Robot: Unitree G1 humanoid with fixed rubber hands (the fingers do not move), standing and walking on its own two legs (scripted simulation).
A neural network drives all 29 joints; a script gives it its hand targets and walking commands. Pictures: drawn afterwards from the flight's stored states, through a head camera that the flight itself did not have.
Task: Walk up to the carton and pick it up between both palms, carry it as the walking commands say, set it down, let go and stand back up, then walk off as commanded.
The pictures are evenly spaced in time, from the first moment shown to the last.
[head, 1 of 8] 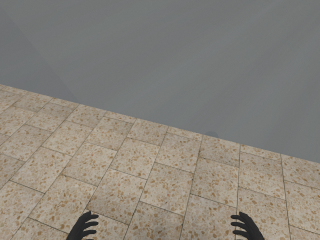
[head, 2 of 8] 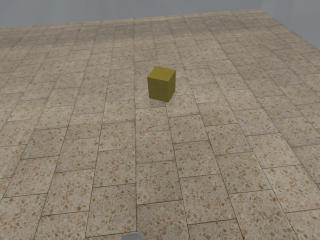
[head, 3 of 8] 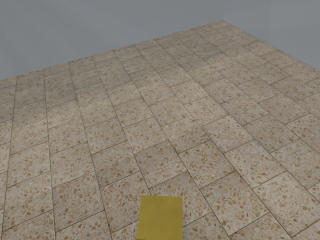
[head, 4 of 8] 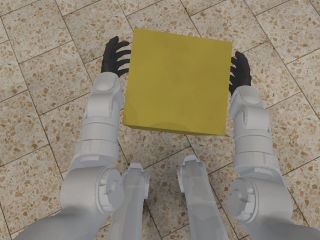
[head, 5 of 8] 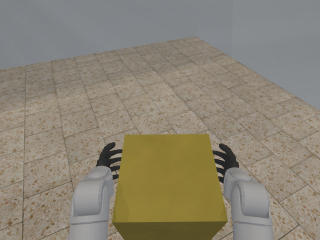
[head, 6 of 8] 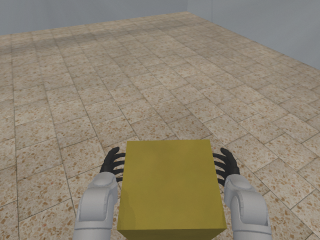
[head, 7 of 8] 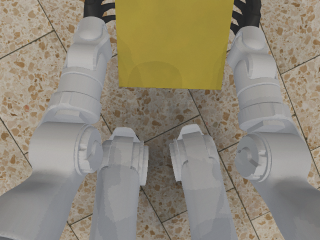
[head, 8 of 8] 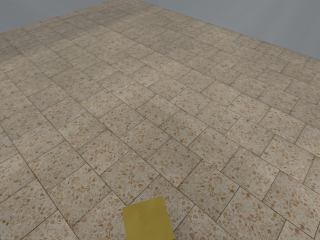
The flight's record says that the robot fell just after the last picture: no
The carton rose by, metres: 0.68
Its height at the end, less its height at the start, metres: +0.00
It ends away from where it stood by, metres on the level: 1.29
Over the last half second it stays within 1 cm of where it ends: yes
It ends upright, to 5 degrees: yes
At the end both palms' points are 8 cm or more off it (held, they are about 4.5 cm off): yes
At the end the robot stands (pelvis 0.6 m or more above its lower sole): yes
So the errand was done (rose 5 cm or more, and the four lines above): yes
